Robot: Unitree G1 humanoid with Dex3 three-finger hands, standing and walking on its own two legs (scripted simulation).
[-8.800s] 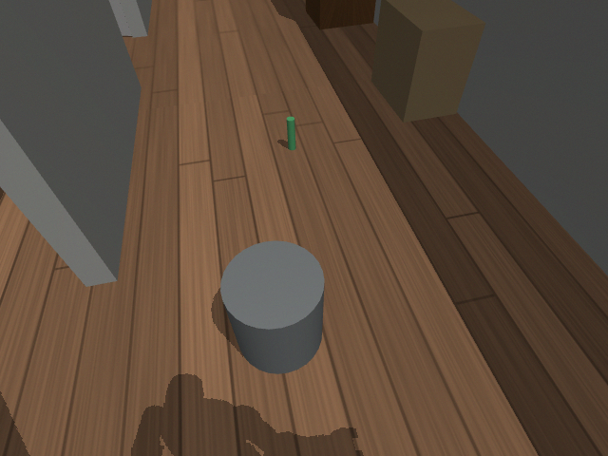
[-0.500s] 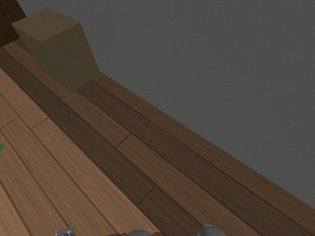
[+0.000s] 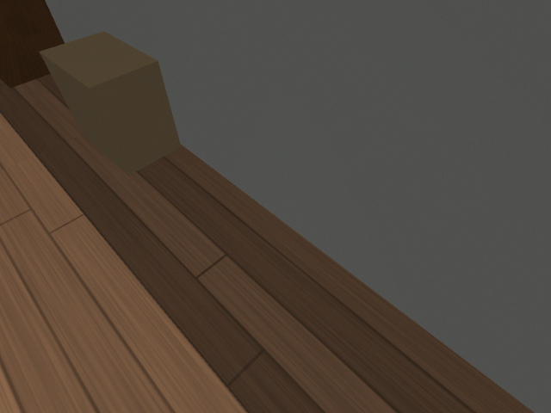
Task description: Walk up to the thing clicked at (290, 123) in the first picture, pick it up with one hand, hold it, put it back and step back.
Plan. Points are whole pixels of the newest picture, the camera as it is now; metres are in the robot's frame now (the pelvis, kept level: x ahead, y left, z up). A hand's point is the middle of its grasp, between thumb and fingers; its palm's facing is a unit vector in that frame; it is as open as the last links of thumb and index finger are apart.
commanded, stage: walk up
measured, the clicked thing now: out of the picture +0.82 +1.27 -0.68
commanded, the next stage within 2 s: stand in 0.62 s
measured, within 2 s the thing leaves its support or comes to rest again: neither
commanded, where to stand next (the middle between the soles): +0.07 -0.01 m, yaw -3 degrees
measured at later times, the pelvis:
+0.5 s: pelvis +0.02 -0.01 +0.01, yaw +1 degrees
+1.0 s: pelvis +0.01 -0.02 +0.01, yaw +0 degrees
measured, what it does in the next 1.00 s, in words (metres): stands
